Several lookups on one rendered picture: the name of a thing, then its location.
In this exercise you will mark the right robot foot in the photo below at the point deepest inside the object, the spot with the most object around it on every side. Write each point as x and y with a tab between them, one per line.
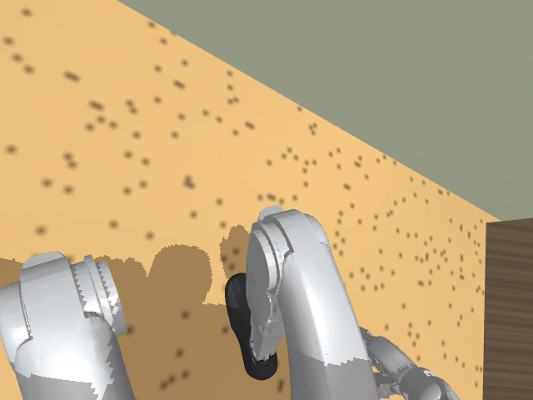
240	319

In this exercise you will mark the right robot hand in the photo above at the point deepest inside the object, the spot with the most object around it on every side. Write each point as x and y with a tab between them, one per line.
389	360

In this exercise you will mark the right robot arm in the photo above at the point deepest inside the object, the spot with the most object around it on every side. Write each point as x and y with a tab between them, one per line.
422	384

